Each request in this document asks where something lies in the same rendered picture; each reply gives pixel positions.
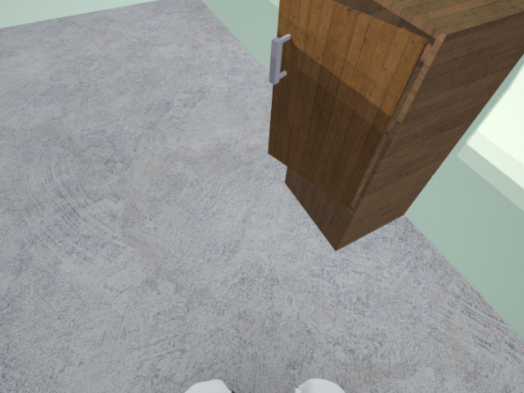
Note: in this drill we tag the handle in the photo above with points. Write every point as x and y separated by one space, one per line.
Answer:
275 59

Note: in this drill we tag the cupboard door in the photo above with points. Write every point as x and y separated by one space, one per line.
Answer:
346 74

